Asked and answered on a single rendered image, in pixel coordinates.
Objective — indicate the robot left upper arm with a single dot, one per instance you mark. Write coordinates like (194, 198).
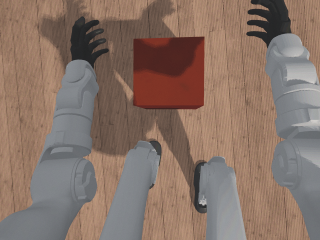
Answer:
(59, 189)

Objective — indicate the left robot hand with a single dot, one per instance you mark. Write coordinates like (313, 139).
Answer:
(80, 47)

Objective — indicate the robot left forearm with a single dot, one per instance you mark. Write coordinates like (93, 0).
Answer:
(73, 115)

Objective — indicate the right robot hand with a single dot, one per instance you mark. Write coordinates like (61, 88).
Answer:
(277, 23)

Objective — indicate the carton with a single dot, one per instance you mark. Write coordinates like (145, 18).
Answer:
(168, 73)

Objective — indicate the robot right upper arm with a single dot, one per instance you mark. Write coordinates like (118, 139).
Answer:
(296, 166)

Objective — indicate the robot right foot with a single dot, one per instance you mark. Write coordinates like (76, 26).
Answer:
(201, 208)

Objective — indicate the robot right forearm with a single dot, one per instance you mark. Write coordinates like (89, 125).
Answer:
(295, 88)

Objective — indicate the robot left shin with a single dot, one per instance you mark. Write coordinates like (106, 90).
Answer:
(143, 144)

